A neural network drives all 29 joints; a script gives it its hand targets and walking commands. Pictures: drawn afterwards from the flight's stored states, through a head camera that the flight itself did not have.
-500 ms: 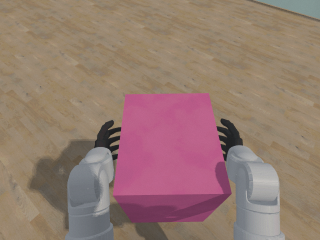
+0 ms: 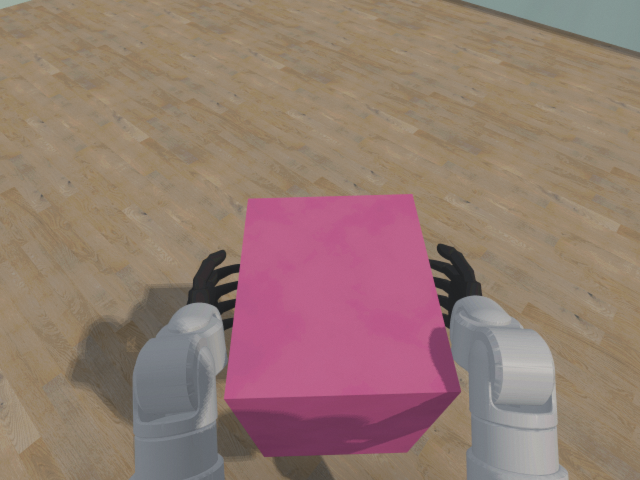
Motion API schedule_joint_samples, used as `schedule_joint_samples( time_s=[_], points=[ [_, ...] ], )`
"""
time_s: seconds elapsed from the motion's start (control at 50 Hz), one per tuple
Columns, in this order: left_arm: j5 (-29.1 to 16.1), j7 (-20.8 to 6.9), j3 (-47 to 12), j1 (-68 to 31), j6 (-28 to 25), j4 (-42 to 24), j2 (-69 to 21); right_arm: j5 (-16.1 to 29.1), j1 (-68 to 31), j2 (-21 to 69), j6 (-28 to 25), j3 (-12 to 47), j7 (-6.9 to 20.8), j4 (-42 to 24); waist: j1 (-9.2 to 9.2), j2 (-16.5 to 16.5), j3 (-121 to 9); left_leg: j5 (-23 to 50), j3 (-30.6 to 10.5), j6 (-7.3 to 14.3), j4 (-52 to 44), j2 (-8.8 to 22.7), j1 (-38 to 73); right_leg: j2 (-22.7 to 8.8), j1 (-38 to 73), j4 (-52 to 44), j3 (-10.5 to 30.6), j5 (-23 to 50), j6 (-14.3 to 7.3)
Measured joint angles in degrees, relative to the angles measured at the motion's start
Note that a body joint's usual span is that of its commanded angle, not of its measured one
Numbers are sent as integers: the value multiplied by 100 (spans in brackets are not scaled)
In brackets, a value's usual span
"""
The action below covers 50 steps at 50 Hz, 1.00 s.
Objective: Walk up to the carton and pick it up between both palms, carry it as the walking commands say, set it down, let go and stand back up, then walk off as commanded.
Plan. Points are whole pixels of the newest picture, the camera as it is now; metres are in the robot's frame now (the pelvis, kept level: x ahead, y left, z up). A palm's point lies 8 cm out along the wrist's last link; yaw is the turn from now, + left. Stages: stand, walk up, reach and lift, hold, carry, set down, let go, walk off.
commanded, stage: carry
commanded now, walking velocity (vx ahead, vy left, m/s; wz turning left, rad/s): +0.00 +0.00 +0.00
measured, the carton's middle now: (333, 334) +0.28 +0.00 +0.01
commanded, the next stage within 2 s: hold in 1.96 s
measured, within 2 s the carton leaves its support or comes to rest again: neither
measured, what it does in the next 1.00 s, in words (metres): steps on the spot: right foot, then left foot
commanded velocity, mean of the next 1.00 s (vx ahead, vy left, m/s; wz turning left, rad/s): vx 0.00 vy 0.00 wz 0.00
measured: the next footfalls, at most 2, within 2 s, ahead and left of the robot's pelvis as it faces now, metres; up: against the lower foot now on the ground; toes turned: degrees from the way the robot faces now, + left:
right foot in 0.04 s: +0.05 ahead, -0.13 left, +0.00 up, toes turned +7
left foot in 0.32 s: +0.02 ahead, +0.07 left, +0.00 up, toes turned -7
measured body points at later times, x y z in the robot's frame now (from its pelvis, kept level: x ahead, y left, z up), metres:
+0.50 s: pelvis -0.02 -0.09 +0.00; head -0.03 -0.09 +0.45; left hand +0.26 +0.07 +0.08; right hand +0.28 -0.22 +0.09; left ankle -0.03 +0.06 -0.73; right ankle +0.01 -0.14 -0.73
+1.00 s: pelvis -0.03 -0.08 +0.00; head -0.04 -0.09 +0.45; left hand +0.26 +0.06 +0.07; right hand +0.27 -0.23 +0.06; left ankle -0.03 +0.06 -0.73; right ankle +0.01 -0.14 -0.73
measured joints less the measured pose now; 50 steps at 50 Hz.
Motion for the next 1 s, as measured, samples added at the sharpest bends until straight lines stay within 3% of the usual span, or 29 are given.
schedule_joint_samples(
  time_s=[0.04,0.08,0.12,0.18,0.24,0.3,0.34,0.38,0.5,0.66,1.0],
  points=[
    [-9,-3,49,-84,-1,12,-17,-26,-53,7,2,-16,8,-16,14,17,-23,-68,-58,-153,175,110,-51,-110,335,-856,-118,715,18],
    [14,-21,36,-113,-43,153,-31,-34,-67,2,0,-78,18,56,-4,146,-50,-327,-208,-257,372,236,-116,5,328,-805,-264,923,-181],
    [41,-30,-13,-116,-28,294,-29,-28,-37,-1,49,-137,19,118,-58,122,-84,-952,-346,-234,743,79,-229,4,292,-694,-311,724,-376],
    [65,-19,-50,-106,-14,314,-27,1,-23,-4,71,-140,-20,122,-132,57,-109,-1247,-359,-121,1219,-236,-389,-41,276,-772,-330,711,-498],
    [68,-32,-24,-120,-28,286,-31,10,-53,0,58,-134,-35,109,-160,22,-132,-1101,-285,-3,1008,-476,-333,-37,275,-889,-357,811,-560],
    [76,-57,6,-101,-40,273,-27,-4,-95,8,63,-117,-39,140,-173,48,-179,-339,-170,98,19,-562,47,53,297,-926,-426,847,-613],
    [82,-76,46,-73,-54,311,-17,-20,-108,15,42,-84,-37,237,-160,1,-201,259,-170,172,-311,-541,194,100,332,-909,-462,834,-639],
    [159,-151,125,-81,-157,663,-20,-118,-145,20,-80,-100,42,644,-110,-61,-266,232,-177,150,-342,-510,266,140,450,-1049,-480,896,-664],
    [157,-118,165,-101,-227,768,-22,-123,-208,30,-187,-135,64,830,-16,-69,-349,236,-213,58,-412,-426,290,233,534,-1251,-530,1032,-739],
    [214,-163,272,-261,-518,1247,-55,-156,-268,41,-486,-258,84,1217,-72,-17,-335,295,-242,23,-384,-378,211,277,490,-1296,-560,1115,-790],
    [257,-224,249,-166,-1195,1625,-35,-185,-137,16,-1181,-226,128,1579,-94,-51,-263,392,-215,95,-431,-463,140,190,384,-1284,-527,1208,-745]
  ],
)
